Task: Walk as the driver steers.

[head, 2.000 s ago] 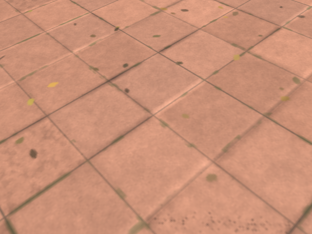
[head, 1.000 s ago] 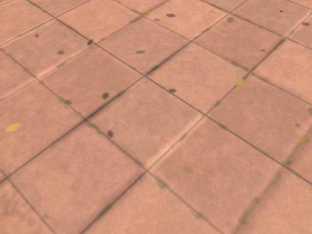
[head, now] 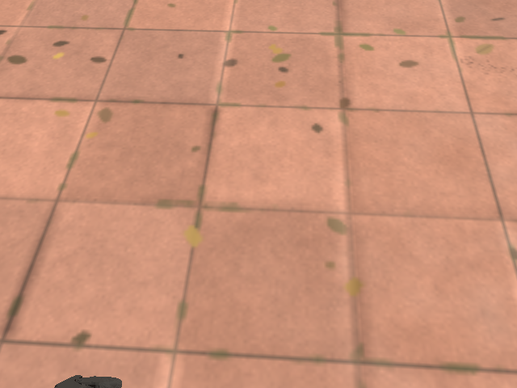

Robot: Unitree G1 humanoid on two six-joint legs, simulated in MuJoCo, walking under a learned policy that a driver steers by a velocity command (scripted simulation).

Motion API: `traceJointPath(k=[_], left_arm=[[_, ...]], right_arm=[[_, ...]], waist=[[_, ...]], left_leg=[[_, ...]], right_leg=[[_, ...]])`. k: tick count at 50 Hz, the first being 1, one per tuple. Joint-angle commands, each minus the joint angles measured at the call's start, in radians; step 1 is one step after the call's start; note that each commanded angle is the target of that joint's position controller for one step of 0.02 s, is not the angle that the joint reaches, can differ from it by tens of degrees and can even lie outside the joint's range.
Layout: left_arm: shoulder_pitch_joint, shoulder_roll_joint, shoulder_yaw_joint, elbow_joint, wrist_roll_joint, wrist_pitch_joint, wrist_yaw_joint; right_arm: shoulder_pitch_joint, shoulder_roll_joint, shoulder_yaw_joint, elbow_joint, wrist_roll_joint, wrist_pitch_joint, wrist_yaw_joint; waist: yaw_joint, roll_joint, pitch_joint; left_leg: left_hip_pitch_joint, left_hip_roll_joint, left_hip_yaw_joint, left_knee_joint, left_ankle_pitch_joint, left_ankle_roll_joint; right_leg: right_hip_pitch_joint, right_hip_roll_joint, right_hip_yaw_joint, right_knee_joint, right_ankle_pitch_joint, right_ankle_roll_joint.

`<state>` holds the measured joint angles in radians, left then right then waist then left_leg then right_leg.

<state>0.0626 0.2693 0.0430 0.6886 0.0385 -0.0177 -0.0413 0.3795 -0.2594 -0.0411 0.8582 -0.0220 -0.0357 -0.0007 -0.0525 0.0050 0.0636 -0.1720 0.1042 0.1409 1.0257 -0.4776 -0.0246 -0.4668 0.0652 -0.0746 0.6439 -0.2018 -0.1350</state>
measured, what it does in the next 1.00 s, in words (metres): walks ahead, turning right: left foot, then right foot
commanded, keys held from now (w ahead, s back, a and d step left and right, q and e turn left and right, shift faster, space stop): w+e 0.32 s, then w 0.68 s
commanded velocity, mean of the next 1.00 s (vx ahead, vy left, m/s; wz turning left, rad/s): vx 0.50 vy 0.00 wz -0.33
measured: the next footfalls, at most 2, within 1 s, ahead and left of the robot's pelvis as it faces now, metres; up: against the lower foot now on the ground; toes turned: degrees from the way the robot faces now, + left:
left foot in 0.48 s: +0.45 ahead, +0.07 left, +0.00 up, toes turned -15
right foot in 0.98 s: +0.65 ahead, -0.20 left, +0.00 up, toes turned -20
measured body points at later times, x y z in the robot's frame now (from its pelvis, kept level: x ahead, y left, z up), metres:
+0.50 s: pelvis +0.29 +0.01 +0.00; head +0.31 +0.01 +0.45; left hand +0.33 +0.29 -0.12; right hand +0.44 -0.27 -0.07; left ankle +0.42 +0.08 -0.72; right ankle +0.09 -0.05 -0.70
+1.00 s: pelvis +0.54 -0.07 +0.01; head +0.57 -0.09 +0.46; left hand +0.82 +0.07 -0.08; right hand +0.41 -0.30 -0.13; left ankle +0.42 +0.08 -0.71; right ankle +0.62 -0.18 -0.72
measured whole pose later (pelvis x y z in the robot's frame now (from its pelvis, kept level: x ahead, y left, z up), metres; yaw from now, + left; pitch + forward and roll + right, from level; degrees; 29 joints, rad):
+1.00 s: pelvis +0.54 -0.07 +0.01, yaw -17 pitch +1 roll +1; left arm 0.02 0.23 0.00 0.75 0.05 -0.07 -0.02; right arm 0.46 -0.24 -0.03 0.95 -0.01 -0.06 0.01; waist -0.07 0.00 0.04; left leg 0.02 -0.02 0.05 0.45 -0.44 0.03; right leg -0.44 0.00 -0.06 0.51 -0.09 -0.08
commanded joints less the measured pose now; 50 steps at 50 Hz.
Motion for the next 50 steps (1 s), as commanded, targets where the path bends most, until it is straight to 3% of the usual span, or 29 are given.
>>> traceJointPath(k=[1, 2, 3, 4, 6, 8, 12, 18, 21, 22, 23, 24, 25, 26, 27, 28, 29, 31, 34, 38, 41, 45, 47, 48, 49, 50], left_arm=[[0.288, 0.211, 0.073, 0.037, -0.03, 0.006, 0.039], [0.24, 0.172, 0.062, 0.036, -0.029, -0.001, 0.041], [0.202, 0.148, 0.053, 0.033, -0.036, -0.008, 0.043], [0.183, 0.132, 0.047, 0.026, -0.037, -0.016, 0.04], [0.207, 0.138, 0.049, 0.035, -0.039, -0.033, 0.034], [0.246, 0.156, 0.055, 0.047, -0.035, -0.037, 0.032], [0.337, 0.155, 0.057, 0.072, -0.036, -0.039, 0.033], [0.426, 0.163, 0.058, 0.099, -0.027, -0.042, 0.048], [0.395, 0.17, 0.054, 0.106, -0.024, -0.046, 0.057], [0.38, 0.179, 0.054, 0.108, -0.023, -0.049, 0.056], [0.367, 0.182, 0.052, 0.114, -0.024, -0.051, 0.052], [0.367, 0.154, 0.043, 0.109, -0.026, -0.057, 0.046], [0.474, 0.067, 0.025, 0.085, -0.058, -0.06, 0.042], [0.496, 0.104, 0.027, 0.099, -0.031, -0.058, 0.044], [0.426, 0.123, 0.03, 0.107, -0.012, -0.049, 0.045], [0.347, 0.119, 0.026, 0.097, -0.006, -0.048, 0.036], [0.309, 0.105, 0.023, 0.086, -0.007, -0.045, 0.028], [0.315, 0.087, 0.017, 0.094, 0.004, -0.028, 0.017], [0.271, 0.07, 0.008, 0.084, 0.008, -0.021, 0.008], [0.082, 0.037, -0.015, 0.029, 0.004, -0.025, -0.002], [-0.025, 0.017, -0.031, 0.005, -0.005, -0.029, -0.006], [-0.08, 0.041, -0.027, -0.011, -0.007, -0.033, 0.004], [-0.03, 0.057, -0.018, 0.005, -0.002, -0.039, 0.012], [0.07, 0.068, -0.01, 0.04, 0.003, -0.047, 0.018], [0.224, 0.102, 0.007, 0.094, 0.015, -0.058, 0.028], [0.385, 0.188, 0.031, 0.116, 0.038, -0.063, 0.043]], right_arm=[[-0.121, -0.126, -0.019, -0.169, 0.007, -0.039, 0.008], [-0.099, -0.121, -0.019, -0.15, 0.002, -0.038, 0.006], [-0.072, -0.119, -0.019, -0.143, -0.015, -0.023, 0.006], [-0.042, -0.115, -0.018, -0.132, -0.027, -0.004, 0.009], [-0.05, -0.1, -0.018, -0.138, -0.029, 0.019, 0.017], [-0.116, -0.089, -0.016, -0.159, -0.026, 0.025, 0.019], [-0.284, -0.089, -0.014, -0.208, -0.023, 0.023, 0.018], [-0.436, -0.085, 0.0, -0.262, -0.011, 0.001, 0.029], [-0.362, -0.101, -0.006, -0.246, -0.01, -0.011, 0.026], [-0.288, -0.12, -0.015, -0.221, -0.01, -0.015, 0.019], [-0.161, -0.137, -0.027, -0.18, -0.012, -0.025, 0.008], [-0.021, -0.18, -0.04, -0.154, -0.022, -0.036, -0.006], [0.083, -0.29, -0.066, -0.153, -0.043, -0.036, -0.015], [0.051, -0.265, -0.066, -0.134, -0.018, -0.022, -0.003], [-0.043, -0.186, -0.05, -0.148, -0.004, -0.018, 0.002], [-0.099, -0.124, -0.035, -0.152, -0.001, -0.021, 0.008], [-0.118, -0.099, -0.026, -0.141, -0.005, -0.025, 0.008], [-0.101, -0.091, -0.021, -0.109, -0.001, -0.041, 0.008], [-0.047, -0.106, -0.025, -0.068, 0.013, -0.062, 0.017], [0.004, -0.095, -0.021, -0.026, 0.018, -0.059, 0.019], [0.051, -0.115, -0.025, 0.003, 0.017, -0.058, 0.019], [0.095, -0.133, -0.027, 0.038, 0.01, -0.049, 0.011], [0.084, -0.143, -0.028, 0.048, 0.007, -0.042, 0.004], [0.077, -0.146, -0.028, 0.053, 0.01, -0.038, 0.003], [0.079, -0.131, -0.021, 0.052, 0.013, -0.036, 0.002], [0.073, -0.075, -0.003, 0.004, 0.027, -0.04, 0.005]], waist=[[0.131, -0.05, -0.151], [0.079, -0.012, -0.095], [0.037, -0.018, -0.075], [0.017, -0.033, -0.092], [0.01, -0.032, -0.1], [0.028, -0.033, -0.073], [0.089, -0.052, -0.025], [0.144, -0.067, -0.016], [0.099, -0.085, -0.019], [0.066, -0.086, -0.045], [0.003, -0.052, -0.106], [-0.06, -0.005, -0.203], [-0.04, 0.202, -0.356], [-0.005, 0.244, -0.336], [0.026, 0.102, -0.163], [0.028, 0.016, -0.084], [0.042, 0.03, -0.045], [0.065, 0.085, -0.04], [0.072, 0.085, -0.043], [0.036, 0.078, -0.007], [0.006, 0.079, -0.005], [0.0, 0.078, 0.002], [0.033, 0.079, -0.019], [0.081, 0.063, -0.068], [0.141, 0.029, -0.159], [0.196, -0.096, -0.294]], left_leg=[[-0.603, -0.006, -0.15, 0.3, 0.109, 0.014], [-0.527, 0.021, -0.154, 0.209, 0.135, 0.013], [-0.454, 0.031, -0.159, 0.161, 0.136, 0.003], [-0.4, 0.033, -0.159, 0.135, 0.14, -0.006], [-0.39, 0.022, -0.144, 0.09, 0.167, -0.022], [-0.432, 0.017, -0.138, 0.02, 0.238, -0.032], [-0.531, 0.002, -0.153, -0.161, 0.378, -0.04], [-0.503, -0.058, -0.145, -0.371, 0.443, -0.01], [-0.309, -0.088, -0.138, -0.469, 0.398, 0.04], [-0.198, -0.118, -0.123, -0.488, 0.348, 0.06], [-0.043, -0.139, -0.105, -0.547, 0.348, 0.082], [0.172, -0.031, -0.209, -0.563, 0.292, 0.12], [0.446, 0.246, -0.648, -0.611, 0.143, 0.233], [0.403, 0.315, -0.931, -0.753, 0.092, 0.28], [0.251, 0.283, -0.814, -0.766, 0.006, 0.276], [0.138, 0.233, -0.672, -0.783, 0.052, 0.258], [0.074, 0.182, -0.559, -0.804, 0.151, 0.232], [0.015, 0.123, -0.43, -0.826, 0.337, 0.212], [0.038, 0.111, -0.347, -0.855, 0.499, 0.232], [0.057, 0.063, -0.243, -0.892, 0.573, 0.22], [0.064, 0.053, -0.198, -0.878, 0.638, 0.202], [0.155, 0.109, -0.215, -0.825, 0.724, 0.192], [0.191, 0.118, -0.206, -0.731, 0.884, 0.177], [0.186, 0.097, -0.179, -0.606, 0.981, 0.163], [0.103, 0.055, -0.143, -0.423, 0.934, 0.142], [-0.134, -0.011, -0.091, -0.114, 0.61, 0.11]], right_leg=[[0.605, -0.35, 0.555, -0.343, 0.161, -0.209], [0.483, -0.288, 0.463, -0.355, 0.266, -0.164], [0.391, -0.24, 0.402, -0.368, 0.333, -0.144], [0.347, -0.215, 0.366, -0.379, 0.365, -0.139], [0.308, -0.186, 0.345, -0.399, 0.384, -0.149], [0.289, -0.173, 0.355, -0.43, 0.308, -0.145], [0.353, -0.169, 0.395, -0.445, 0.241, -0.125], [0.469, -0.187, 0.422, -0.367, 0.398, -0.101], [0.447, -0.208, 0.426, -0.327, 0.498, -0.05], [0.439, -0.197, 0.413, -0.259, 0.627, -0.032], [0.429, -0.152, 0.369, -0.101, 0.708, -0.012], [0.322, -0.098, 0.326, 0.122, 0.566, 0.008], [0.058, 0.043, 0.223, 0.473, 0.096, 0.059], [-0.089, 0.082, 0.217, 0.591, -0.305, 0.058], [-0.137, 0.017, 0.235, 0.641, -0.228, 0.054], [-0.127, -0.019, 0.223, 0.599, -0.162, 0.053], [-0.111, -0.048, 0.209, 0.545, -0.135, 0.054], [-0.06, -0.067, 0.184, 0.49, -0.114, 0.068], [-0.112, -0.089, 0.145, 0.435, -0.064, 0.087], [-0.165, -0.133, 0.071, 0.215, 0.082, 0.117], [-0.093, -0.118, 0.028, 0.041, 0.159, 0.119], [-0.048, -0.097, 0.016, -0.056, 0.12, 0.085], [0.044, -0.065, 0.007, -0.107, 0.048, 0.055], [0.175, -0.035, -0.005, -0.168, 0.051, 0.033], [0.392, -0.055, 0.027, -0.192, 0.058, 0.0], [0.664, -0.306, 0.32, -0.219, -0.055, -0.074]])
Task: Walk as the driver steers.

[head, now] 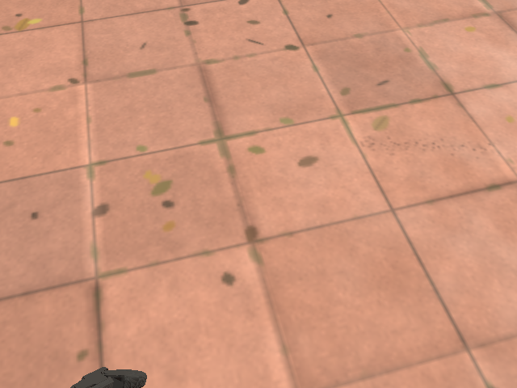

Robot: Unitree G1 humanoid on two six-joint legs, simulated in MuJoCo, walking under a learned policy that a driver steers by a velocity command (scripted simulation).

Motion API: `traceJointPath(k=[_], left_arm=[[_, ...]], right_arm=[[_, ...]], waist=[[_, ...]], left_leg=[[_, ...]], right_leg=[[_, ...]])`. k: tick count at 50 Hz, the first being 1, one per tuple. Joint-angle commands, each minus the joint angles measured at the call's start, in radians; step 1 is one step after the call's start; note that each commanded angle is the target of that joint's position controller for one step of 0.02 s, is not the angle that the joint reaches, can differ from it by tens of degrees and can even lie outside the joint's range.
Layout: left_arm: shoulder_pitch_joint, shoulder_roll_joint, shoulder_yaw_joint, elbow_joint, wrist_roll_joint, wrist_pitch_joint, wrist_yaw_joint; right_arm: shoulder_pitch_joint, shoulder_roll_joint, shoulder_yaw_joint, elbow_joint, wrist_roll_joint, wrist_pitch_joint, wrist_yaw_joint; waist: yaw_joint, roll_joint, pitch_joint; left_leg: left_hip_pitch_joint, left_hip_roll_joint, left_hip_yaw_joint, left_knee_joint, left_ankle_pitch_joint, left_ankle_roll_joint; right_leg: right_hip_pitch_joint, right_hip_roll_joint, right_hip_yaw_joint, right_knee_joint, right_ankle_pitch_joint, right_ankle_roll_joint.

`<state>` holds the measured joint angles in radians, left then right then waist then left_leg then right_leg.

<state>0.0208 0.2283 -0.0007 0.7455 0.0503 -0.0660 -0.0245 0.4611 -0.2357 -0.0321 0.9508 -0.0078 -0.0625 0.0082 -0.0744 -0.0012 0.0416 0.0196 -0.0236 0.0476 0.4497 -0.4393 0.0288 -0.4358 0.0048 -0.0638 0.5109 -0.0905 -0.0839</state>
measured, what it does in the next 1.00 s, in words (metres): walks ahead: left foot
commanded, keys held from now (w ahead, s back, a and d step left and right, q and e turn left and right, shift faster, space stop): w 0.56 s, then w+e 0.44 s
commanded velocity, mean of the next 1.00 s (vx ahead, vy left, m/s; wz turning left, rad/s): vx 0.50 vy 0.00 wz -0.15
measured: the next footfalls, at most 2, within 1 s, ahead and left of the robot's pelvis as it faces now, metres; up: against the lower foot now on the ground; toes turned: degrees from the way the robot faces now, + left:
left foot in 0.52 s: +0.44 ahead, +0.10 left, +0.00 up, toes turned +4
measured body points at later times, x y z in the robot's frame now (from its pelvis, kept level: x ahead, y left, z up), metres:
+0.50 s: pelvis +0.26 +0.01 +0.01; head +0.29 +0.01 +0.45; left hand +0.18 +0.25 -0.14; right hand +0.46 -0.22 -0.10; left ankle +0.40 +0.10 -0.71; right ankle +0.10 -0.08 -0.73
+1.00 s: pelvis +0.52 +0.02 +0.01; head +0.55 +0.01 +0.46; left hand +0.72 +0.21 -0.12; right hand +0.43 -0.21 -0.14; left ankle +0.40 +0.10 -0.73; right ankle +0.66 -0.11 -0.69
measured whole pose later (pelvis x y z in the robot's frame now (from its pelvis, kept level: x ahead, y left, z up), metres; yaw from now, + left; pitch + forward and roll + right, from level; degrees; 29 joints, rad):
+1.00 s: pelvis +0.52 +0.02 +0.01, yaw -11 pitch +0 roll +1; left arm 0.05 0.20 0.03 0.88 0.03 -0.02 -0.05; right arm 0.42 -0.19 -0.03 1.01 -0.02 -0.09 -0.02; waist -0.04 -0.02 0.06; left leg 0.11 -0.04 0.27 0.22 -0.34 0.04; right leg -0.58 -0.05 -0.10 0.66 -0.04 -0.09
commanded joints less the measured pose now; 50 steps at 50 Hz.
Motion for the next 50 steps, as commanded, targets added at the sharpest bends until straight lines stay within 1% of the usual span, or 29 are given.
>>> traceJointPath(k=[1, 2, 3, 4, 5, 6, 9, 10, 14, 17, 21, 23, 24, 25, 26, 27, 28, 29, 30, 31, 32, 33, 35, 37, 40, 43, 47, 49, 50], left_arm=[[0.451, 0.293, 0.094, 0.072, 0.007, -0.001, 0.028], [0.392, 0.225, 0.082, 0.073, -0.03, 0.007, 0.024], [0.311, 0.173, 0.069, 0.066, -0.036, 0.004, 0.022], [0.265, 0.132, 0.059, 0.066, -0.032, -0.003, 0.018], [0.248, 0.113, 0.054, 0.072, -0.034, -0.009, 0.02], [0.242, 0.097, 0.049, 0.083, -0.035, -0.015, 0.022], [0.29, 0.119, 0.057, 0.121, -0.045, -0.036, 0.022], [0.304, 0.126, 0.059, 0.132, -0.046, -0.037, 0.022], [0.366, 0.118, 0.057, 0.173, -0.045, -0.033, 0.02], [0.418, 0.126, 0.058, 0.204, -0.042, -0.033, 0.02], [0.471, 0.134, 0.059, 0.244, -0.032, -0.027, 0.03], [0.462, 0.145, 0.062, 0.256, -0.028, -0.024, 0.036], [0.445, 0.152, 0.064, 0.258, -0.027, -0.023, 0.039], [0.431, 0.161, 0.066, 0.262, -0.026, -0.021, 0.04], [0.417, 0.157, 0.064, 0.263, -0.029, -0.017, 0.039], [0.415, 0.128, 0.053, 0.239, -0.037, -0.019, 0.038], [0.529, 0.028, 0.035, 0.223, -0.068, -0.019, 0.028], [0.477, 0.119, 0.06, 0.237, -0.04, -0.016, 0.033], [0.41, 0.121, 0.066, 0.218, -0.041, -0.016, 0.03], [0.369, 0.1, 0.061, 0.213, -0.043, -0.018, 0.026], [0.356, 0.082, 0.062, 0.217, -0.038, -0.008, 0.024], [0.372, 0.07, 0.06, 0.222, -0.025, 0.007, 0.018], [0.371, 0.047, 0.06, 0.227, -0.02, 0.028, 0.007], [0.312, 0.038, 0.06, 0.209, -0.022, 0.039, -0.002], [0.195, 0.034, 0.058, 0.168, -0.024, 0.043, -0.012], [0.084, 0.015, 0.047, 0.125, -0.026, 0.037, -0.021], [-0.03, 0.009, 0.035, 0.074, -0.022, 0.037, -0.028], [-0.042, 0.019, 0.038, 0.06, -0.018, 0.037, -0.029], [-0.027, 0.026, 0.042, 0.061, -0.017, 0.038, -0.028]], right_arm=[[0.075, -0.053, -0.007, -0.1, 0.019, -0.01, -0.004], [-0.008, -0.154, -0.035, -0.09, -0.008, 0.001, -0.012], [-0.063, -0.133, -0.032, -0.107, -0.006, -0.005, -0.004], [-0.086, -0.112, -0.027, -0.107, -0.004, -0.006, 0.001], [-0.085, -0.105, -0.027, -0.1, -0.015, 0.004, 0.005], [-0.063, -0.09, -0.024, -0.088, -0.025, 0.016, 0.012], [-0.105, -0.074, -0.024, -0.096, -0.031, 0.036, 0.026], [-0.146, -0.073, -0.024, -0.108, -0.032, 0.038, 0.028], [-0.308, -0.065, -0.017, -0.156, -0.025, 0.037, 0.03], [-0.406, -0.053, -0.006, -0.184, -0.02, 0.033, 0.029], [-0.49, -0.067, -0.005, -0.217, -0.019, 0.026, 0.024], [-0.481, -0.077, -0.009, -0.22, -0.019, 0.019, 0.02], [-0.441, -0.083, -0.014, -0.21, -0.02, 0.015, 0.015], [-0.354, -0.095, -0.022, -0.182, -0.022, 0.009, 0.008], [-0.19, -0.113, -0.035, -0.124, -0.029, -0.001, -0.001], [-0.003, -0.182, -0.056, -0.078, -0.051, -0.01, -0.014], [0.063, -0.295, -0.086, -0.065, -0.057, -0.007, -0.013], [-0.021, -0.239, -0.076, -0.076, -0.016, 0.005, -0.005], [-0.134, -0.18, -0.06, -0.096, -0.009, 0.005, -0.004], [-0.188, -0.117, -0.045, -0.1, -0.013, -0.003, 0.0], [-0.204, -0.088, -0.036, -0.092, -0.015, -0.012, -0.003], [-0.21, -0.063, -0.028, -0.078, -0.013, -0.019, -0.007], [-0.164, -0.064, -0.026, -0.053, -0.013, -0.037, -0.009], [-0.132, -0.084, -0.031, -0.036, -0.007, -0.049, -0.01], [-0.087, -0.078, -0.029, -0.016, -0.009, -0.05, -0.014], [-0.066, -0.073, -0.025, -0.002, -0.008, -0.049, -0.019], [0.002, -0.09, -0.027, 0.031, -0.009, -0.044, -0.033], [0.015, -0.1, -0.029, 0.043, -0.012, -0.033, -0.04], [0.007, -0.109, -0.031, 0.043, -0.013, -0.029, -0.044]], waist=[[0.176, -0.261, -0.347], [0.168, -0.097, -0.229], [0.133, -0.079, -0.11], [0.106, -0.061, -0.064], [0.081, -0.074, -0.036], [0.058, -0.082, -0.033], [0.044, -0.063, -0.021], [0.049, -0.059, -0.005], [0.081, -0.048, 0.037], [0.109, -0.051, 0.047], [0.128, -0.057, 0.063], [0.112, -0.06, 0.06], [0.088, -0.064, 0.041], [0.048, -0.065, -0.006], [-0.022, -0.034, -0.091], [-0.085, 0.034, -0.211], [-0.04, 0.277, -0.323], [-0.02, 0.144, -0.276], [0.022, 0.084, -0.129], [0.041, 0.03, -0.061], [0.062, 0.041, -0.023], [0.085, 0.066, -0.01], [0.094, 0.067, -0.011], [0.096, 0.062, 0.013], [0.079, 0.06, 0.043], [0.062, 0.061, 0.063], [0.031, 0.063, 0.077], [0.038, 0.07, 0.072], [0.052, 0.08, 0.058]], left_leg=[[-0.588, -0.041, 0.006, 0.741, -0.102, 0.037], [-0.671, 0.016, -0.094, 0.793, -0.057, 0.05], [-0.681, 0.054, -0.099, 0.765, 0.029, 0.053], [-0.645, 0.085, -0.094, 0.709, 0.084, 0.05], [-0.604, 0.102, -0.086, 0.67, 0.107, 0.039], [-0.559, 0.11, -0.081, 0.646, 0.124, 0.025], [-0.576, 0.118, -0.056, 0.602, 0.186, -0.002], [-0.607, 0.128, -0.051, 0.574, 0.222, -0.011], [-0.677, 0.139, -0.026, 0.402, 0.356, -0.033], [-0.653, 0.119, 0.001, 0.271, 0.421, -0.025], [-0.65, 0.094, 0.012, 0.171, 0.395, 0.011], [-0.608, 0.075, 0.02, 0.131, 0.33, 0.04], [-0.536, 0.051, 0.032, 0.107, 0.292, 0.058], [-0.417, 0.017, 0.047, 0.081, 0.265, 0.077], [-0.214, -0.006, 0.058, 0.021, 0.3, 0.102], [0.056, 0.154, -0.115, 0.009, 0.235, 0.152], [0.309, 0.441, -0.618, -0.098, 0.149, 0.285], [0.23, 0.427, -0.695, -0.175, 0.129, 0.271], [0.086, 0.402, -0.519, -0.186, 0.135, 0.243], [-0.03, 0.362, -0.408, -0.228, 0.21, 0.214], [-0.1, 0.32, -0.316, -0.255, 0.257, 0.177], [-0.153, 0.288, -0.241, -0.278, 0.299, 0.148], [-0.173, 0.276, -0.169, -0.3, 0.385, 0.138], [-0.159, 0.273, -0.101, -0.324, 0.422, 0.131], [-0.119, 0.256, -0.016, -0.337, 0.487, 0.116], [-0.105, 0.232, 0.068, -0.331, 0.565, 0.098], [-0.006, 0.261, 0.13, -0.3, 0.693, 0.093], [0.064, 0.281, 0.156, -0.245, 0.824, 0.09], [0.088, 0.287, 0.174, -0.195, 0.959, 0.086]], right_leg=[[0.756, -0.449, 0.71, -0.198, -0.163, -0.235], [0.665, -0.39, 0.653, -0.212, -0.197, -0.212], [0.538, -0.346, 0.514, -0.24, -0.14, -0.189], [0.444, -0.294, 0.42, -0.277, -0.068, -0.158], [0.377, -0.256, 0.354, -0.302, -0.012, -0.133], [0.331, -0.227, 0.302, -0.326, 0.024, -0.119], [0.309, -0.209, 0.239, -0.375, 0.1, -0.136], [0.309, -0.204, 0.224, -0.395, 0.089, -0.139], [0.342, -0.178, 0.166, -0.419, 0.125, -0.131], [0.38, -0.176, 0.134, -0.408, 0.195, -0.122], [0.494, -0.215, 0.132, -0.363, 0.287, -0.115], [0.537, -0.232, 0.125, -0.312, 0.392, -0.104], [0.542, -0.23, 0.112, -0.256, 0.516, -0.091], [0.537, -0.218, 0.095, -0.148, 0.649, -0.077], [0.486, -0.176, 0.057, 0.041, 0.671, -0.057], [0.295, -0.127, 0.024, 0.315, 0.411, -0.037], [-0.063, 0.071, -0.022, 0.694, -0.265, 0.012], [-0.155, 0.051, 0.135, 0.793, -0.393, -0.007], [-0.18, -0.003, 0.144, 0.786, -0.313, -0.015], [-0.154, -0.041, 0.139, 0.732, -0.247, -0.016], [-0.12, -0.064, 0.134, 0.682, -0.217, -0.013], [-0.076, -0.078, 0.133, 0.646, -0.199, -0.004], [-0.059, -0.074, 0.124, 0.632, -0.17, 0.005], [-0.129, -0.086, 0.116, 0.6, -0.108, 0.013], [-0.228, -0.095, 0.097, 0.507, -0.002, 0.025], [-0.217, -0.083, 0.044, 0.327, 0.09, 0.032], [-0.188, -0.061, -0.039, 0.165, 0.096, 0.006], [-0.169, -0.04, -0.062, 0.126, 0.034, -0.023], [-0.132, -0.016, -0.078, 0.114, -0.011, -0.042]])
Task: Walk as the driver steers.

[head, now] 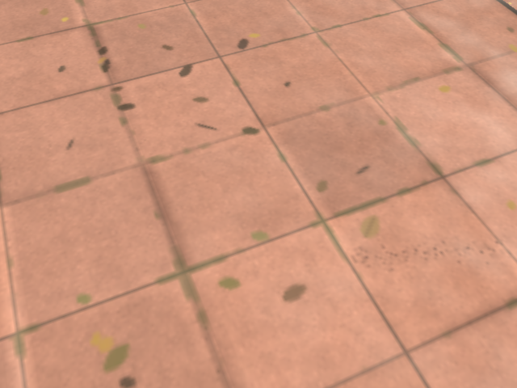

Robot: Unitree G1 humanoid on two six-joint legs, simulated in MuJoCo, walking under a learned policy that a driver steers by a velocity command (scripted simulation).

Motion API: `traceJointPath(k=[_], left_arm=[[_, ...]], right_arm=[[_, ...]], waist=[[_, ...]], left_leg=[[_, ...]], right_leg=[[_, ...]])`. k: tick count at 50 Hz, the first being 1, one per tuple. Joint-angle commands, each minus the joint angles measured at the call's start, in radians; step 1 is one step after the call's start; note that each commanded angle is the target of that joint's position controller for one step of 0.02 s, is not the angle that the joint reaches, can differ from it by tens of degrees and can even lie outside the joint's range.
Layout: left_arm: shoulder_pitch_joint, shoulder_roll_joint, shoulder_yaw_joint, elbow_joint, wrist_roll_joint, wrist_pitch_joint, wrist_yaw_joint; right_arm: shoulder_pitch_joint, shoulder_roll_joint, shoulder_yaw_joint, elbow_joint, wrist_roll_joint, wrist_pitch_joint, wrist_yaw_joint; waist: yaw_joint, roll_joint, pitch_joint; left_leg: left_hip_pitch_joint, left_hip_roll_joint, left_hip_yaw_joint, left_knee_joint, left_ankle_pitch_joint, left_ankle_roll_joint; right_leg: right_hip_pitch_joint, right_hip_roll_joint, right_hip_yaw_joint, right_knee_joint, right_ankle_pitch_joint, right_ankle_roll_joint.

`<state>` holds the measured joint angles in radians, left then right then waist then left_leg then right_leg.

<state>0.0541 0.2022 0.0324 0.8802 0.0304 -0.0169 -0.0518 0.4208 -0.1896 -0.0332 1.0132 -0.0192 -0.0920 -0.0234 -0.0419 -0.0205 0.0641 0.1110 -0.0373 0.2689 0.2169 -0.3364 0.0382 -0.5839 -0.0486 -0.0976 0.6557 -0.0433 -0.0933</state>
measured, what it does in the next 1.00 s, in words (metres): walks ahead, turning left: right foot, then left foot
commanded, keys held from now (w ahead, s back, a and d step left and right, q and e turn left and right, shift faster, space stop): w+e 0.04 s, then w+q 0.96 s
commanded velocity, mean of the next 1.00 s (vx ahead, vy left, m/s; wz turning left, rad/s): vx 0.50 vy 0.00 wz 0.29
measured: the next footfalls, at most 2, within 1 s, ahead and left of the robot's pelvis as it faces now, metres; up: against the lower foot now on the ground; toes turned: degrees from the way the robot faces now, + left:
right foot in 0.08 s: +0.20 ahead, -0.08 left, +0.00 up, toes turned -8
left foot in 0.64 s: +0.48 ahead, +0.06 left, +0.00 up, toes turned +15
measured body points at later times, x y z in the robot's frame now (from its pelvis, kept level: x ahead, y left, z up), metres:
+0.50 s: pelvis +0.27 -0.03 +0.00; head +0.29 -0.04 +0.45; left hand +0.22 +0.21 -0.14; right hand +0.39 -0.26 -0.14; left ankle +0.42 +0.11 -0.69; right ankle +0.16 -0.08 -0.73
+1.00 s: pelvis +0.53 +0.03 +0.01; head +0.56 +0.06 +0.46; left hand +0.63 +0.32 -0.10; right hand +0.62 -0.24 -0.12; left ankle +0.44 +0.05 -0.73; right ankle +0.74 -0.09 -0.68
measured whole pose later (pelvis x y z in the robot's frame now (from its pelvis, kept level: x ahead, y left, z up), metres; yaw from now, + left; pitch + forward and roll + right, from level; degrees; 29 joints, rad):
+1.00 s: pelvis +0.53 +0.03 +0.01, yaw +22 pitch +2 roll +0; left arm 0.05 0.24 0.03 0.78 0.04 -0.03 -0.02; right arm 0.39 -0.26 -0.08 0.92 0.00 -0.05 0.00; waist -0.07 -0.03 0.04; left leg -0.05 -0.15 -0.11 0.30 -0.26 0.13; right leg -0.66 -0.11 0.05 0.78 -0.09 0.06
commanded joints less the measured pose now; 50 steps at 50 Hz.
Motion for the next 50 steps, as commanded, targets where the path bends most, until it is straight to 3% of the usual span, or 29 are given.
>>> traceJointPath(k=[1, 3, 4, 5, 6, 7, 8, 9, 11, 12, 15, 20, 25, 28, 30, 31, 32, 33, 34, 35, 36, 37, 38, 40, 42, 46, 50], left_arm=[[-0.03, 0.063, 0.015, -0.067, 0.004, -0.01, 0.002], [0.118, 0.092, 0.034, -0.024, 0.012, -0.015, 0.011], [0.274, 0.118, 0.051, 0.028, 0.024, -0.025, 0.021], [0.422, 0.202, 0.077, 0.062, 0.038, -0.033, 0.038], [0.42, 0.274, 0.089, 0.059, 0.012, -0.022, 0.043], [0.354, 0.25, 0.087, 0.046, -0.014, -0.014, 0.053], [0.275, 0.203, 0.072, 0.043, -0.013, -0.023, 0.057], [0.229, 0.145, 0.057, 0.047, -0.008, -0.036, 0.055], [0.185, 0.085, 0.036, 0.058, -0.014, -0.062, 0.062], [0.207, 0.081, 0.033, 0.068, -0.013, -0.074, 0.063], [0.261, 0.115, 0.038, 0.094, -0.018, -0.094, 0.062], [0.312, 0.098, 0.026, 0.108, -0.015, -0.098, 0.067], [0.395, 0.106, 0.019, 0.141, -0.014, -0.089, 0.089], [0.385, 0.144, 0.025, 0.142, -0.009, -0.079, 0.105], [0.347, 0.177, 0.036, 0.125, -0.003, -0.065, 0.11], [0.327, 0.187, 0.04, 0.11, -0.001, -0.059, 0.104], [0.281, 0.188, 0.042, 0.082, -0.01, -0.06, 0.092], [0.301, 0.078, 0.028, 0.013, -0.021, -0.072, 0.069], [0.232, 0.141, 0.032, -0.029, -0.014, -0.088, 0.058], [0.177, 0.131, 0.027, -0.048, -0.02, -0.103, 0.053], [0.189, 0.138, 0.029, -0.045, -0.026, -0.11, 0.054], [0.187, 0.131, 0.03, -0.047, -0.016, -0.099, 0.057], [0.21, 0.119, 0.026, -0.043, 0.005, -0.078, 0.055], [0.22, 0.102, 0.022, -0.052, 0.02, -0.042, 0.048], [0.164, 0.098, 0.018, -0.082, 0.019, -0.026, 0.043], [-0.009, 0.103, 0.012, -0.151, 0.011, -0.021, 0.037], [-0.129, 0.11, 0.002, -0.203, 0.002, -0.029, 0.032]], right_arm=[[0.038, -0.168, -0.034, -0.02, -0.004, 0.006, -0.016], [0.039, -0.184, -0.037, -0.017, -0.007, 0.022, -0.015], [0.037, -0.174, -0.03, -0.018, -0.002, 0.027, -0.009], [0.041, -0.12, -0.015, -0.047, 0.004, 0.026, 0.001], [0.104, -0.066, -0.01, -0.076, 0.037, 0.024, 0.021], [-0.053, -0.165, -0.033, -0.102, 0.021, 0.022, 0.015], [-0.108, -0.143, -0.03, -0.118, 0.034, 0.01, 0.02], [-0.083, -0.129, -0.03, -0.094, 0.033, 0.01, 0.02], [-0.014, -0.09, -0.027, -0.054, -0.005, 0.046, 0.027], [-0.004, -0.081, -0.03, -0.046, -0.009, 0.059, 0.034], [-0.063, -0.071, -0.035, -0.065, -0.004, 0.079, 0.049], [-0.238, -0.068, -0.03, -0.126, 0.003, 0.075, 0.057], [-0.372, -0.048, -0.011, -0.184, -0.005, 0.071, 0.062], [-0.316, -0.069, -0.02, -0.18, -0.009, 0.072, 0.056], [-0.171, -0.105, -0.038, -0.141, -0.011, 0.071, 0.05], [-0.065, -0.136, -0.055, -0.11, -0.016, 0.065, 0.047], [0.057, -0.199, -0.082, -0.082, -0.027, 0.06, 0.037], [0.003, -0.302, -0.111, -0.105, -0.016, 0.073, 0.029], [-0.005, -0.319, -0.112, -0.111, 0.01, 0.081, 0.034], [-0.062, -0.266, -0.099, -0.115, 0.012, 0.079, 0.025], [-0.096, -0.194, -0.081, -0.11, 0.011, 0.076, 0.023], [-0.13, -0.161, -0.069, -0.112, 0.009, 0.066, 0.019], [-0.151, -0.152, -0.062, -0.119, 0.013, 0.056, 0.013], [-0.131, -0.177, -0.063, -0.117, 0.019, 0.034, 0.016], [-0.097, -0.21, -0.071, -0.115, 0.02, 0.025, 0.019], [-0.018, -0.211, -0.072, -0.121, 0.02, 0.034, 0.023], [0.046, -0.221, -0.075, -0.128, 0.012, 0.042, 0.017]], waist=[[0.037, 0.115, 0.011], [0.094, 0.126, -0.073], [0.165, 0.092, -0.141], [0.212, -0.032, -0.258], [0.148, -0.223, -0.35], [0.16, -0.003, -0.241], [0.131, 0.002, -0.131], [0.082, 0.06, -0.058], [0.022, 0.021, -0.025], [0.017, 0.011, -0.025], [0.012, -0.018, 0.002], [0.048, -0.039, 0.045], [0.082, -0.037, 0.059], [0.037, -0.072, 0.007], [-0.035, -0.099, -0.07], [-0.086, -0.089, -0.127], [-0.165, 0.0, -0.184], [-0.073, 0.283, -0.236], [-0.087, 0.137, -0.279], [-0.06, 0.058, -0.152], [-0.009, -0.033, -0.054], [0.033, -0.06, -0.02], [0.058, -0.047, -0.018], [0.074, -0.01, -0.037], [0.065, 0.018, -0.032], [-0.004, 0.07, -0.022], [-0.057, 0.089, -0.032]], left_leg=[[0.016, 0.305, -0.032, 0.106, 0.999, 0.074], [-0.002, 0.311, -0.026, 0.347, 1.126, 0.079], [-0.116, 0.297, -0.019, 0.547, 0.988, 0.067], [-0.353, 0.248, -0.019, 0.861, 0.516, 0.049], [-0.704, 0.016, -0.107, 1.221, -0.231, 0.002], [-0.792, 0.074, -0.263, 1.222, -0.125, 0.017], [-0.789, 0.102, -0.295, 1.164, -0.047, 0.029], [-0.721, 0.133, -0.304, 1.071, -0.003, 0.031], [-0.608, 0.154, -0.313, 0.965, 0.047, 0.018], [-0.59, 0.146, -0.31, 0.953, 0.062, 0.015], [-0.674, 0.147, -0.299, 0.897, 0.156, 0.006], [-0.768, 0.133, -0.249, 0.682, 0.328, 0.001], [-0.752, 0.088, -0.14, 0.468, 0.328, 0.039], [-0.638, 0.01, -0.085, 0.434, 0.202, 0.099], [-0.489, -0.039, -0.083, 0.421, 0.094, 0.153], [-0.353, -0.055, -0.114, 0.359, 0.07, 0.186], [-0.158, 0.029, -0.262, 0.238, 0.048, 0.244], [0.138, 0.322, -0.806, 0.16, 0.127, 0.393], [0.159, 0.372, -0.989, 0.061, 0.118, 0.468], [0.059, 0.371, -0.862, 0.04, 0.118, 0.428], [-0.09, 0.332, -0.763, 0.014, 0.199, 0.366], [-0.179, 0.27, -0.678, 0.008, 0.287, 0.314], [-0.241, 0.223, -0.607, 0.003, 0.367, 0.292], [-0.284, 0.177, -0.541, 0.004, 0.489, 0.278], [-0.3, 0.148, -0.514, -0.003, 0.538, 0.263], [-0.235, 0.117, -0.524, 0.01, 0.539, 0.206], [-0.122, 0.129, -0.568, 0.057, 0.58, 0.193]], right_leg=[[0.066, 0.068, -0.063, -0.034, -0.112, -0.054], [0.253, 0.132, -0.065, -0.081, -0.198, -0.105], [0.478, 0.13, -0.017, -0.179, -0.153, -0.139], [0.749, -0.114, 0.272, -0.204, -0.221, -0.199], [0.95, -0.395, 0.804, -0.367, -0.205, -0.351], [0.843, -0.344, 0.644, -0.384, -0.133, -0.294], [0.707, -0.309, 0.491, -0.402, -0.057, -0.254], [0.576, -0.262, 0.38, -0.438, 0.044, -0.195], [0.457, -0.186, 0.219, -0.48, 0.084, -0.111], [0.443, -0.173, 0.189, -0.489, 0.123, -0.098], [0.458, -0.148, 0.092, -0.517, 0.186, -0.056], [0.517, -0.122, -0.02, -0.531, 0.275, -0.005], [0.658, -0.161, -0.091, -0.48, 0.477, 0.001], [0.731, -0.189, -0.135, -0.325, 0.864, 0.012], [0.723, -0.209, -0.145, -0.098, 0.987, 0.004], [0.664, -0.208, -0.141, 0.09, 0.884, -0.006], [0.493, -0.161, -0.159, 0.396, 0.602, 0.013], [0.024, 0.087, -0.119, 0.801, -0.404, 0.079], [-0.138, 0.098, 0.129, 0.897, -0.434, 0.069], [-0.198, 0.023, 0.165, 0.841, -0.35, 0.063], [-0.152, -0.016, 0.151, 0.724, -0.292, 0.065], [-0.092, -0.044, 0.152, 0.633, -0.277, 0.078], [-0.028, -0.05, 0.148, 0.585, -0.268, 0.095], [0.014, -0.052, 0.126, 0.503, -0.262, 0.122], [-0.005, -0.054, 0.102, 0.41, -0.21, 0.145], [-0.074, -0.041, 0.089, 0.202, -0.058, 0.161], [-0.101, -0.004, 0.094, 0.06, 0.002, 0.149]])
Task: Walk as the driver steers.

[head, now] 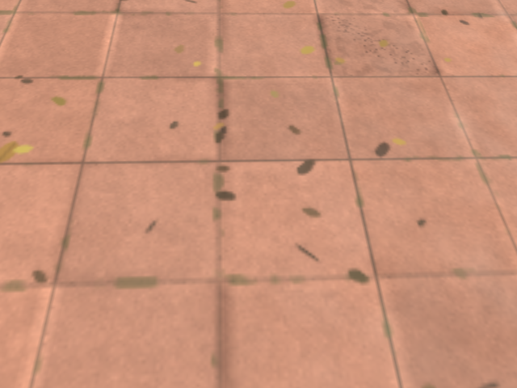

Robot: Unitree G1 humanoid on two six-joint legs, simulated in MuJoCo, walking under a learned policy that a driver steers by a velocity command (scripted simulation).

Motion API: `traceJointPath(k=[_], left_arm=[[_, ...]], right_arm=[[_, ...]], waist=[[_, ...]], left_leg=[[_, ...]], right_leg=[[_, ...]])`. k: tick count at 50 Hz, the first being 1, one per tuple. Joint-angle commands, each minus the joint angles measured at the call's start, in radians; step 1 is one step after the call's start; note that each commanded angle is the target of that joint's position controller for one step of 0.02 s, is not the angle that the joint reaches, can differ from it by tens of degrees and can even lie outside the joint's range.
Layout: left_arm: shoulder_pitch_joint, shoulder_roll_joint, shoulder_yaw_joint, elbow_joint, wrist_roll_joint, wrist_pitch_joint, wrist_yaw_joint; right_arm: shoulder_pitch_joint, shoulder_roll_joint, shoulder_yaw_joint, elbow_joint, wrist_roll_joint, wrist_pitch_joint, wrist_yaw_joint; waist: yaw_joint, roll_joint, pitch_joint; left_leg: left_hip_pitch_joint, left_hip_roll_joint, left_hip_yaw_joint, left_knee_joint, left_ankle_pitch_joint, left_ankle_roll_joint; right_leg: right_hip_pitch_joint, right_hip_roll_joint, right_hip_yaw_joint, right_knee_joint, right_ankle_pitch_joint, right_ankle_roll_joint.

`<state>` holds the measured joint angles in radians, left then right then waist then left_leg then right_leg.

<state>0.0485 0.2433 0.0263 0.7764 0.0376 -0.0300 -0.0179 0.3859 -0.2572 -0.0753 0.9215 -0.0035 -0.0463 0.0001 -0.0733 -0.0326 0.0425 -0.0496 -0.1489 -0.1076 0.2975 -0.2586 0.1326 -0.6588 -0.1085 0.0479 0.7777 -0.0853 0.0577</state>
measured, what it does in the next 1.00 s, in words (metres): walks ahead: right foot, then left foot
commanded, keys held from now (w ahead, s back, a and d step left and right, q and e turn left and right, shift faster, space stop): w+q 0.26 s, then w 0.32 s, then w+e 0.42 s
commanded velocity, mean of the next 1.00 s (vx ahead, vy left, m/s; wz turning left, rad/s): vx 0.50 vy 0.00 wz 0.15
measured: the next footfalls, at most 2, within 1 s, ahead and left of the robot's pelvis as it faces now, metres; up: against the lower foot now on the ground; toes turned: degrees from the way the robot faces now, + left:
right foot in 0.14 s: +0.27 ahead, -0.13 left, +0.00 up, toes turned +7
left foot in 0.64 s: +0.44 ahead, +0.15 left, +0.00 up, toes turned +19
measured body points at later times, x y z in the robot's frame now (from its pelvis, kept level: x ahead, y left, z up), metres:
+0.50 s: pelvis +0.26 -0.02 +0.00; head +0.29 -0.02 +0.45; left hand +0.19 +0.24 -0.13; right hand +0.49 -0.22 -0.10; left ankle +0.34 +0.14 -0.69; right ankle +0.23 -0.14 -0.74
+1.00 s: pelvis +0.50 +0.08 +0.00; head +0.52 +0.09 +0.45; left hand +0.59 +0.35 -0.13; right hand +0.52 -0.18 -0.13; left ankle +0.40 +0.14 -0.74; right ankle +0.65 -0.04 -0.68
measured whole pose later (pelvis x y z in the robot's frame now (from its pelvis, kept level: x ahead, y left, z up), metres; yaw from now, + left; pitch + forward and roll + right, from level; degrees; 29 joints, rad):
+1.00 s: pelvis +0.50 +0.08 +0.00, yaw +6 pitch +1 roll +1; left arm 0.18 0.25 0.06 0.84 0.03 0.00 -0.06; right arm 0.40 -0.23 -0.04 0.92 -0.02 -0.09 -0.01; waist -0.03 -0.04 0.02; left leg 0.03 -0.03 0.23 0.22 -0.27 0.05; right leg -0.66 -0.08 -0.03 0.86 -0.04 -0.04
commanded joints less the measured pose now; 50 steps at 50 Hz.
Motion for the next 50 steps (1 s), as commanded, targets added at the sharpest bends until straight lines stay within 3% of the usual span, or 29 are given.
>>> traceJointPath(k=[1, 3, 4, 6, 7, 8, 9, 10, 11, 12, 14, 16, 19, 23, 27, 29, 30, 31, 32, 33, 34, 35, 36, 37, 38, 42, 47, 50], left_arm=[[-0.146, 0.072, 0.006, -0.112, -0.007, -0.02, -0.003], [-0.158, 0.085, 0.004, -0.131, -0.011, -0.03, -0.003], [-0.127, 0.098, 0.007, -0.129, -0.012, -0.035, -0.002], [0.052, 0.144, 0.025, -0.08, -0.015, -0.047, 0.011], [0.195, 0.174, 0.038, -0.046, -0.009, -0.06, 0.023], [0.358, 0.25, 0.056, -0.04, 0.016, -0.066, 0.042], [0.326, 0.326, 0.073, -0.048, 0.027, -0.051, 0.042], [0.261, 0.238, 0.064, -0.058, 0.009, -0.037, 0.035], [0.197, 0.147, 0.043, -0.071, -0.001, -0.034, 0.032], [0.168, 0.109, 0.032, -0.066, 0.0, -0.036, 0.029], [0.192, 0.098, 0.027, -0.037, -0.004, -0.049, 0.03], [0.235, 0.104, 0.03, -0.01, -0.014, -0.072, 0.019], [0.264, 0.117, 0.036, 0.018, -0.016, -0.087, 0.009], [0.281, 0.125, 0.038, 0.045, -0.02, -0.082, 0.002], [0.358, 0.162, 0.048, 0.086, -0.023, -0.07, 0.003], [0.373, 0.18, 0.053, 0.104, -0.022, -0.057, 0.005], [0.379, 0.181, 0.052, 0.113, -0.026, -0.05, 0.005], [0.385, 0.168, 0.046, 0.122, -0.029, -0.045, 0.005], [0.38, 0.131, 0.032, 0.101, -0.032, -0.046, 0.004], [0.431, 0.017, 0.003, 0.044, -0.053, -0.049, -0.005], [0.395, 0.121, 0.034, 0.061, -0.03, -0.037, 0.012], [0.347, 0.128, 0.042, 0.054, -0.032, -0.034, 0.011], [0.334, 0.105, 0.037, 0.061, -0.038, -0.035, 0.006], [0.334, 0.095, 0.039, 0.074, -0.033, -0.026, 0.003], [0.354, 0.086, 0.04, 0.087, -0.017, -0.012, -0.003], [0.297, 0.052, 0.044, 0.074, -0.011, 0.017, -0.024], [0.132, 0.031, 0.035, 0.016, -0.008, 0.02, -0.038], [0.025, 0.019, 0.022, -0.026, -0.004, 0.017, -0.049]], right_arm=[[0.089, -0.157, -0.034, -0.04, -0.008, -0.003, -0.008], [0.083, -0.168, -0.036, -0.05, -0.014, -0.003, -0.014], [0.06, -0.177, -0.038, -0.061, -0.016, -0.004, -0.018], [-0.012, -0.204, -0.044, -0.087, -0.017, -0.012, -0.014], [-0.035, -0.199, -0.042, -0.093, -0.007, -0.02, -0.004], [-0.025, -0.12, -0.019, -0.128, 0.006, -0.031, 0.005], [0.097, -0.053, -0.007, -0.158, 0.031, -0.025, 0.004], [0.091, -0.136, -0.013, -0.124, -0.008, -0.007, -0.006], [0.024, -0.143, -0.016, -0.122, -0.017, -0.001, 0.002], [-0.014, -0.124, -0.012, -0.129, -0.018, 0.002, 0.01], [-0.03, -0.105, -0.009, -0.138, -0.035, 0.021, 0.03], [-0.041, -0.084, -0.002, -0.151, -0.035, 0.033, 0.041], [-0.123, -0.068, 0.009, -0.181, -0.036, 0.035, 0.05], [-0.27, -0.043, 0.033, -0.226, -0.035, 0.024, 0.063], [-0.366, -0.052, 0.044, -0.256, -0.034, 0.016, 0.063], [-0.358, -0.066, 0.041, -0.257, -0.039, 0.009, 0.053], [-0.31, -0.07, 0.037, -0.241, -0.044, 0.002, 0.047], [-0.18, -0.085, 0.026, -0.195, -0.053, -0.011, 0.038], [-0.005, -0.144, 0.006, -0.148, -0.072, -0.022, 0.024], [0.085, -0.268, -0.023, -0.145, -0.08, -0.021, 0.007], [0.079, -0.258, -0.027, -0.141, -0.036, -0.012, 0.0], [-0.004, -0.198, -0.009, -0.145, -0.029, -0.012, -0.001], [-0.069, -0.129, 0.009, -0.147, -0.026, -0.019, 0.002], [-0.106, -0.089, 0.02, -0.147, -0.024, -0.027, 0.003], [-0.125, -0.065, 0.027, -0.141, -0.019, -0.033, 0.0], [-0.088, -0.081, 0.018, -0.108, -0.013, -0.064, -0.005], [-0.037, -0.07, 0.018, -0.069, -0.015, -0.065, -0.011], [-0.004, -0.089, 0.014, -0.047, -0.015, -0.063, -0.017]], waist=[[-0.033, 0.104, -0.009], [-0.027, 0.113, -0.009], [-0.003, 0.12, -0.013], [0.086, 0.119, -0.077], [0.164, 0.065, -0.152], [0.216, -0.042, -0.308], [0.123, -0.286, -0.379], [0.095, -0.135, -0.272], [0.093, -0.024, -0.139], [0.084, 0.008, -0.072], [0.068, -0.068, -0.037], [0.061, -0.078, -0.049], [0.064, -0.065, -0.027], [0.084, -0.064, 0.005], [0.11, -0.071, 0.013], [0.101, -0.072, 0.009], [0.076, -0.062, -0.013], [0.015, -0.017, -0.077], [-0.051, 0.058, -0.198], [-0.051, 0.308, -0.322], [-0.059, 0.22, -0.317], [-0.017, 0.154, -0.185], [0.017, 0.127, -0.104], [0.042, 0.128, -0.061], [0.067, 0.149, -0.036], [0.09, 0.111, -0.008], [0.07, 0.097, 0.039], [0.043, 0.101, 0.062]], left_leg=[[0.061, 0.248, -0.206, -0.007, 0.52, 0.098], [0.084, 0.266, -0.237, 0.031, 0.552, 0.087], [0.071, 0.271, -0.251, 0.053, 0.567, 0.07], [-0.007, 0.244, -0.248, 0.187, 0.706, 0.026], [-0.074, 0.184, -0.202, 0.373, 0.678, 0.001], [-0.204, 0.122, -0.13, 0.652, 0.387, -0.021], [-0.498, -0.025, -0.024, 0.883, -0.316, -0.045], [-0.585, 0.079, -0.024, 0.982, -0.257, -0.036], [-0.587, 0.119, -0.008, 0.968, -0.155, -0.043], [-0.569, 0.151, 0.005, 0.927, -0.1, -0.053], [-0.525, 0.183, 0.021, 0.88, -0.071, -0.071], [-0.521, 0.178, 0.023, 0.859, -0.052, -0.078], [-0.591, 0.184, 0.013, 0.766, 0.024, -0.094], [-0.535, 0.193, 0.086, 0.492, 0.161, -0.111], [-0.445, 0.19, 0.16, 0.327, 0.143, -0.087], [-0.403, 0.172, 0.179, 0.276, 0.077, -0.059], [-0.315, 0.149, 0.19, 0.227, 0.062, -0.045], [-0.142, 0.126, 0.192, 0.157, 0.087, -0.026], [0.104, 0.241, 0.065, 0.141, 0.025, 0.008], [0.386, 0.562, -0.381, 0.05, -0.063, 0.108], [0.302, 0.591, -0.491, -0.014, -0.018, 0.124], [0.194, 0.542, -0.326, -0.014, 0.01, 0.098], [0.08, 0.491, -0.211, -0.053, 0.063, 0.067], [0.01, 0.45, -0.126, -0.088, 0.088, 0.032], [-0.045, 0.419, -0.063, -0.115, 0.126, 0.011], [-0.056, 0.407, 0.072, -0.166, 0.27, 0.016], [-0.016, 0.386, 0.208, -0.172, 0.348, 0.017], [0.01, 0.393, 0.27, -0.165, 0.404, 0.009]], right_leg=[[-0.023, 0.066, -0.05, -0.093, 0.041, -0.008], [0.021, 0.084, -0.038, -0.16, 0.018, -0.027], [0.087, 0.092, -0.029, -0.203, -0.002, -0.04], [0.36, 0.142, -0.042, -0.269, -0.071, -0.076], [0.563, 0.11, -0.02, -0.334, -0.038, -0.105], [0.8, -0.127, 0.212, -0.362, -0.247, -0.155], [0.957, -0.355, 0.677, -0.486, -0.29, -0.265], [0.849, -0.331, 0.701, -0.494, -0.415, -0.275], [0.711, -0.281, 0.526, -0.51, -0.396, -0.254], [0.618, -0.227, 0.381, -0.535, -0.271, -0.232], [0.53, -0.156, 0.206, -0.569, -0.096, -0.204], [0.519, -0.149, 0.14, -0.583, 0.047, -0.221], [0.531, -0.15, 0.064, -0.631, 0.079, -0.244], [0.506, -0.102, -0.063, -0.654, 0.106, -0.223], [0.559, -0.133, -0.072, -0.624, 0.163, -0.209], [0.613, -0.154, -0.069, -0.563, 0.257, -0.203], [0.617, -0.144, -0.075, -0.478, 0.377, -0.196], [0.587, -0.101, -0.109, -0.306, 0.456, -0.178], [0.449, -0.05, -0.136, -0.071, 0.287, -0.155], [0.095, 0.106, -0.189, 0.289, -0.276, -0.104], [0.017, 0.124, -0.04, 0.429, -0.434, -0.12], [-0.011, 0.074, 0.01, 0.448, -0.367, -0.135], [0.012, 0.039, 0.004, 0.398, -0.296, -0.135], [0.046, 0.022, -0.002, 0.354, -0.258, -0.131], [0.082, 0.012, -0.004, 0.334, -0.23, -0.12], [0.033, 0.011, -0.014, 0.327, -0.113, -0.1], [-0.052, 0.01, -0.047, 0.147, 0.042, -0.086], [-0.006, 0.025, -0.111, -0.017, 0.095, -0.104]])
